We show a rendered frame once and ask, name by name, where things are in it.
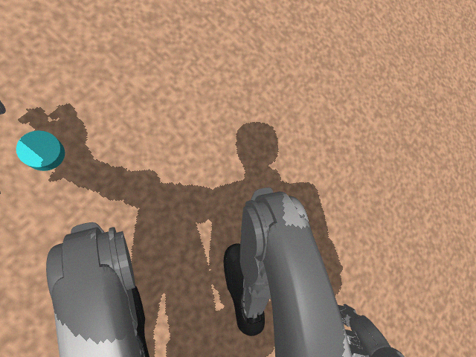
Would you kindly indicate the right robot hand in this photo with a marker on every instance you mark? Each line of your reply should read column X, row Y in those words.
column 365, row 338

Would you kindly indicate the tin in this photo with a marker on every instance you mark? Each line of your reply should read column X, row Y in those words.
column 40, row 150

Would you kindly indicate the right robot foot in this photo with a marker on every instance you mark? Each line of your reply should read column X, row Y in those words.
column 234, row 280

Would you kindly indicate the left robot foot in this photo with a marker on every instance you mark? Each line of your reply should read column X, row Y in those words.
column 141, row 321

